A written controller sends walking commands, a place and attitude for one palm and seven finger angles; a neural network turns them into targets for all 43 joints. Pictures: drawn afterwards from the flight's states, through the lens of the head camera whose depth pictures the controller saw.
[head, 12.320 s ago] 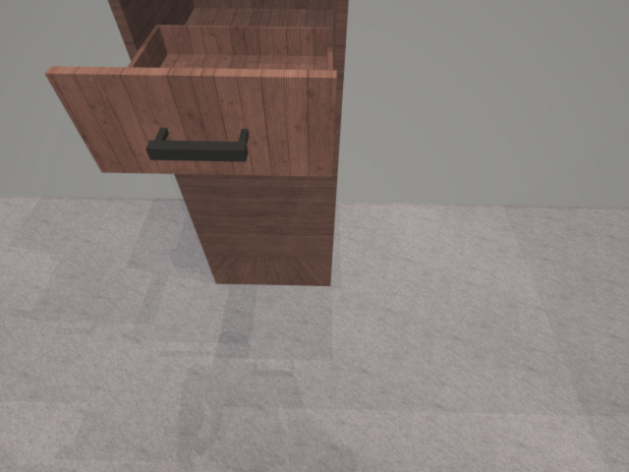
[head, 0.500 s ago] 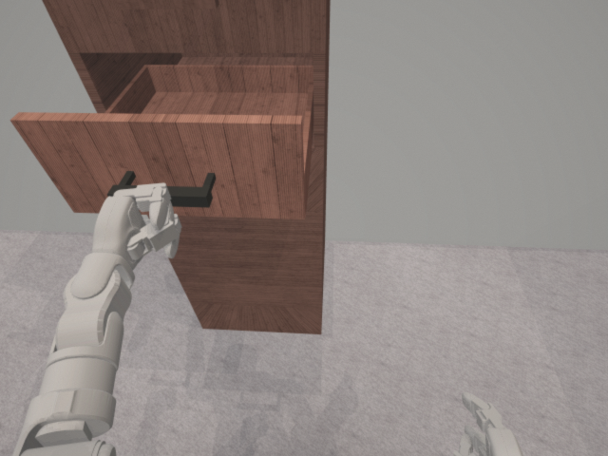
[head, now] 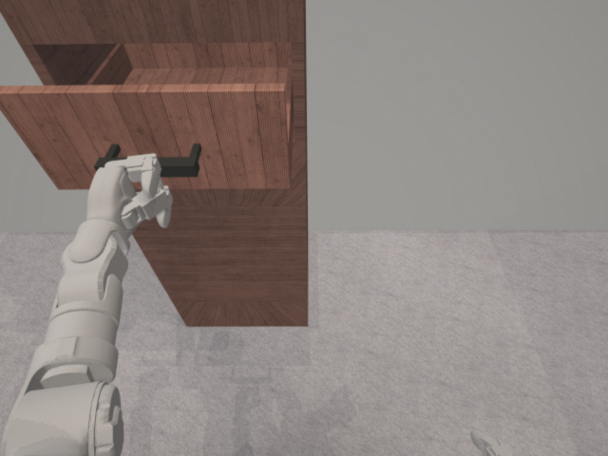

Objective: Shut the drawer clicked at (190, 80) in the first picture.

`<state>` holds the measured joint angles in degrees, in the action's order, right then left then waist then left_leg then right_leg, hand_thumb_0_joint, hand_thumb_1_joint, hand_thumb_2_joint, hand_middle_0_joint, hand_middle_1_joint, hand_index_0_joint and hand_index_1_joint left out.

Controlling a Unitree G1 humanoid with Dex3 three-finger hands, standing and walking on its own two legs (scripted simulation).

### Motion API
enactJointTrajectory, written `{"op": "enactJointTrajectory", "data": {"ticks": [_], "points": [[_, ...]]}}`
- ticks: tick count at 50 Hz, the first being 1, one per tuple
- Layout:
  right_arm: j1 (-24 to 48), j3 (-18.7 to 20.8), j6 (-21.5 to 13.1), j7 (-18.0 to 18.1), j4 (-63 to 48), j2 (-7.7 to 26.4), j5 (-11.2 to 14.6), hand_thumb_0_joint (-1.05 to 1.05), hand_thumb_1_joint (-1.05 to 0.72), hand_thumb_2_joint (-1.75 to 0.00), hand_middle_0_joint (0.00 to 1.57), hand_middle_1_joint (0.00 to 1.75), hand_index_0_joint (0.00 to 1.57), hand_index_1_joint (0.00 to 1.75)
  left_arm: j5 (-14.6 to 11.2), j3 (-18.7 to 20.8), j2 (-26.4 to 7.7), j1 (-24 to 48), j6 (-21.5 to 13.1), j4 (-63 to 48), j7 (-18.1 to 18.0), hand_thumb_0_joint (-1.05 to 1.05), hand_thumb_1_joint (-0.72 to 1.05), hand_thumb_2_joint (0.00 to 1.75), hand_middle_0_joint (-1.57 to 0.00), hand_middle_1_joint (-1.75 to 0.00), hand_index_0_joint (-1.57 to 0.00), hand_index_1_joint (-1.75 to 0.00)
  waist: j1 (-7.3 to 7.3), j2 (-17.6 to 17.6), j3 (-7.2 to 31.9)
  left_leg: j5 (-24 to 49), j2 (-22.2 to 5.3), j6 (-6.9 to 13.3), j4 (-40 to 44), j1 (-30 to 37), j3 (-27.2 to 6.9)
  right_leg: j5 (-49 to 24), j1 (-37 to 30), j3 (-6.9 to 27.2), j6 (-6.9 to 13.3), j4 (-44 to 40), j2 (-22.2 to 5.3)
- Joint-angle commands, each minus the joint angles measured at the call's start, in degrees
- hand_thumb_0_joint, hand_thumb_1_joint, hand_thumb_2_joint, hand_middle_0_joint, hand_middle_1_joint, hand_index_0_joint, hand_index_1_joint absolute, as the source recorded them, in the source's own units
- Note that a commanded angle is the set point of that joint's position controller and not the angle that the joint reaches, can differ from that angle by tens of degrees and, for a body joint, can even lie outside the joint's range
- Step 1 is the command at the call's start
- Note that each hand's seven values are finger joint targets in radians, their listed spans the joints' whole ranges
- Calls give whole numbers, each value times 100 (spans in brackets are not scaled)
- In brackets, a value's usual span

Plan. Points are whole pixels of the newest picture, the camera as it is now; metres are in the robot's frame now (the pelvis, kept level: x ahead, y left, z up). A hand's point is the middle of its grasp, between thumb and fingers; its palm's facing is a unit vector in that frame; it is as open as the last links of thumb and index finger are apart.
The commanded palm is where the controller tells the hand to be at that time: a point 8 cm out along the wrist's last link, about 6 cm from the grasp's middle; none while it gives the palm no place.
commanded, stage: push the drawer shut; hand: left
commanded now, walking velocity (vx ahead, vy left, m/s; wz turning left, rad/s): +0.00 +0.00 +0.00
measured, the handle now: (151, 158) +0.48 +0.23 +0.14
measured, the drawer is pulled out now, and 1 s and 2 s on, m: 0.14 0.04 0.00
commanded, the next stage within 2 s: pull the fist back off the drawer in 1.54 s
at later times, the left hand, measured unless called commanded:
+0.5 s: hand (167, 173) +0.45 +0.20 +0.14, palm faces +0.03 -1.00 +0.01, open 3.1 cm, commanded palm +0.44 +0.25 +0.14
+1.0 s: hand (176, 148) +0.51 +0.20 +0.14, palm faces +0.03 -1.00 +0.01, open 3.3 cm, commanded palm +0.50 +0.25 +0.14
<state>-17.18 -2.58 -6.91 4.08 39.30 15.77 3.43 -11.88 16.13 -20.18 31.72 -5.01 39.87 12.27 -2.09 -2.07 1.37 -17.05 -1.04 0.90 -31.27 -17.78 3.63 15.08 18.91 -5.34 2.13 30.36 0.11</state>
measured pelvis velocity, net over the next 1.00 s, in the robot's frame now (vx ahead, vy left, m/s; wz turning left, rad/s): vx -0.01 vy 0.02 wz -0.02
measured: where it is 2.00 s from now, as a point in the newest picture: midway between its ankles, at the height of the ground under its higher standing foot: outside the picture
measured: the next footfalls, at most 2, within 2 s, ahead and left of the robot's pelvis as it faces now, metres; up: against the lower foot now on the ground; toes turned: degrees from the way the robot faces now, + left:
none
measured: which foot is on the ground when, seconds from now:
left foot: down 0.00-1.00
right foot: down 0.00-1.00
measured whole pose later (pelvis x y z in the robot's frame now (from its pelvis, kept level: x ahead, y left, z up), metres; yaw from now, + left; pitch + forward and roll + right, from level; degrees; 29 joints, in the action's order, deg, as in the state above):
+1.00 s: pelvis -0.01 +0.02 -0.01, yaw -1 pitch +12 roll -2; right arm -24.4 -2.3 -3.2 2.3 41.0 16.6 0.8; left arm -5.2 22.1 -31.6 58.6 -13.5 72.3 13.2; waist -9.0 -1.0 2.5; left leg -18.8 -1.7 2.1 -37.7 -30.8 4.1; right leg 14.8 30.8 -4.7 1.2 33.8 0.4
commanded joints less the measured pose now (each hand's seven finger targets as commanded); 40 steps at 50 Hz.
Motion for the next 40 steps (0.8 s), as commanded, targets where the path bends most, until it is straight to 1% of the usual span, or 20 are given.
{"op": "enactJointTrajectory", "data": {"ticks": [1, 3, 4, 7, 8, 9, 13, 14, 18, 19, 20, 21, 25, 26, 29, 31, 33, 36, 39, 40], "points": [[17, 301, -201, 47, -670, 758, 28, 0, -90, -90, 20, 30, 20, 30, -49, 289, -1321, 2710, -447, -998, 48, 0, 90, 90, -140, -160, -140, -160, -139, 158, 1609, 1222, 52, 130, 301, 455, -316, -1466, -628, 490, -99, -309, -46], [-40, 288, -164, 47, -626, 770, 36, 0, -90, -90, 20, 30, 20, 30, -29, 284, -1369, 2925, -458, -758, 58, 0, 90, 90, -140, -160, -140, -160, -202, 120, 1471, 1143, 53, 121, 283, 385, -328, -1395, -495, 471, -92, -309, -43], [-96, 300, -141, 51, -591, 798, 17, 0, -90, -90, 20, 30, 20, 30, -8, 359, -1485, 3052, -483, -650, 55, 0, 90, 90, -140, -160, -140, -160, -231, 274, 1497, 1155, 47, 144, 246, 366, -338, -1392, -492, 478, -98, -297, -32], [-157, 309, -104, 34, -624, 782, 11, 0, -90, -90, 20, 30, 20, 30, 12, 452, -1598, 3098, -561, -579, 87, 0, 90, 90, -140, -160, -140, -160, -166, 2, 1754, 1292, 62, 124, 224, 408, -320, -1541, -610, 493, -74, -242, -38], [-161, 301, -96, 26, -628, 774, 16, 0, -90, -90, 20, 30, 20, 30, 20, 323, -1469, 3174, -568, -499, 112, 0, 90, 90, -140, -160, -140, -160, -213, -67, 1738, 1246, 65, 122, 212, 409, -312, -1502, -528, 493, -77, -242, -33], [-229, 309, -79, 26, -590, 801, 6, 0, -90, -90, 20, 30, 20, 30, 16, 411, -1587, 3298, -601, -389, 104, 0, 90, 90, -140, -160, -140, -160, -255, 182, 1708, 1284, 47, 143, 182, 366, -343, -1540, -523, 477, -81, -232, -17], [-314, 322, -40, 0, -583, 801, -9, 0, -90, -90, 20, 30, 20, 30, 39, 356, -1554, 3526, -719, -327, 125, 0, 90, 90, -140, -160, -140, -160, -259, -111, 1865, 1445, 41, 116, 158, 485, -356, -1644, -447, 458, -60, -174, -4], [-358, 332, -27, -6, -586, 812, -13, 0, -90, -90, 20, 30, 20, 30, 34, 381, -1566, 3507, -729, -218, 128, 0, 90, 90, -140, -160, -140, -160, -275, 106, 1827, 1447, 33, 139, 126, 439, -368, -1634, -412, 455, -66, -173, 28], [-455, 334, 12, -15, -505, 832, -25, 0, -90, -90, 20, 30, 20, 30, 68, 444, -1699, 3897, -812, 80, 143, 0, 90, 90, -140, -160, -140, -160, -346, 16, 1816, 1277, 41, 131, 116, 307, -344, -1520, -337, 485, -86, -174, 12], [-499, 341, 35, -16, -507, 859, -31, 0, -90, -90, 20, 30, 20, 30, 100, 556, -1870, 3873, -833, 178, 131, 0, 90, 90, -140, -160, -140, -160, -328, 159, 1808, 1253, 31, 144, 98, 245, -362, -1470, -342, 482, -83, -156, 31], [-485, 326, 42, -20, -511, 828, -22, 0, -90, -90, 20, 30, 20, 30, 127, 370, -1701, 4083, -864, 153, 144, 0, 90, 90, -140, -160, -140, -160, -385, -121, 1834, 1239, 38, 134, 109, 313, -345, -1434, -249, 487, -84, -159, 21], [-522, 326, 35, -31, -490, 819, -36, 0, -90, -90, 20, 30, 20, 30, 129, 292, -1583, 4247, -883, 191, 138, 0, 90, 90, -140, -160, -140, -160, -421, -144, 1825, 1277, 36, 133, 92, 357, -378, -1442, -168, 475, -78, -148, 31], [-699, 349, 61, -38, -421, 876, -81, 0, -90, -90, 20, 30, 20, 30, 197, 593, -1992, 4472, -1002, 503, 107, 0, 90, 90, -140, -160, -140, -160, -432, 5, 2039, 1288, 26, 138, 30, 278, -396, -1434, -190, 489, -94, -91, 48], [-694, 344, 65, -48, -420, 851, -77, 0, -90, -90, 20, 30, 20, 30, 211, 462, -1844, 4490, -1022, 583, 138, 0, 90, 90, -140, -160, -140, -160, -449, -146, 2042, 1281, 34, 127, 19, 274, -373, -1439, -170, 500, -90, -85, 45], [-813, 333, 89, -48, -347, 892, -99, 0, -90, -90, 20, 30, 20, 30, 248, 492, -1917, 4763, -1069, 951, 131, 0, 90, 90, -140, -160, -140, -160, -549, 35, 1785, 1138, 17, 133, -2, 110, -415, -1276, 49, 470, -90, -92, 68], [-883, 358, 86, -61, -338, 908, -112, 0, -90, -90, 20, 30, 20, 30, 288, 538, -2020, 4914, -1141, 918, 138, 0, 90, 90, -140, -160, -140, -160, -535, -97, 2059, 1214, 13, 119, -12, 210, -439, -1289, 39, 478, -90, -49, 73], [-931, 358, 97, -66, -304, 907, -127, 0, -90, -90, 20, 30, 20, 30, 327, 542, -2057, 5073, -1184, 989, 113, 0, 90, 90, -140, -160, -140, -160, -589, -202, 2080, 1221, -1, 104, -49, 255, -471, -1230, 173, 467, -92, -33, 77], [-1041, 374, 114, -98, -268, 910, -160, 0, -90, -90, 20, 30, 20, 30, 368, 449, -1918, 5208, -1239, 1082, 84, 0, 90, 90, -140, -160, -140, -160, -621, -319, 2226, 1405, -22, 84, -91, 393, -500, -1281, 302, 440, -92, 8, 102], [-1183, 379, 149, -88, -184, 992, -189, 0, -90, -90, 20, 30, 20, 30, 433, 697, -2305, 5358, -1225, 1476, 50, 0, 90, 90, -140, -160, -140, -160, -691, 69, 2071, 1131, -17, 123, -122, 17, -487, -1144, 271, 475, -114, -20, 114], [-1190, 374, 156, -89, -208, 993, -186, 0, -90, -90, 20, 30, 20, 30, 472, 681, -2365, 5474, -1240, 1472, 62, 0, 90, 90, -140, -160, -140, -160, -713, -19, 2148, 1083, -10, 122, -106, -27, -465, -1144, 224, 496, -125, -11, 103]]}}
